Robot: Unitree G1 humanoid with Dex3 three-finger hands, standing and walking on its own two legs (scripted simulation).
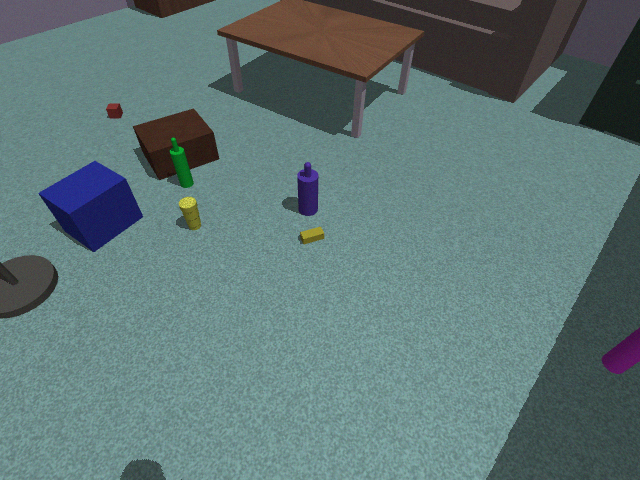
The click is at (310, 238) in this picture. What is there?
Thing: small brick
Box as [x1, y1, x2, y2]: [300, 227, 323, 243]
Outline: 321,228 317,227 300,232 300,237 303,243 323,238 323,232
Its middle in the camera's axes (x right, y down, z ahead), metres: -0.03 -0.03 +1.66
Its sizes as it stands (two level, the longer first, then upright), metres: 0.093 0.042 0.035
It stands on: the floor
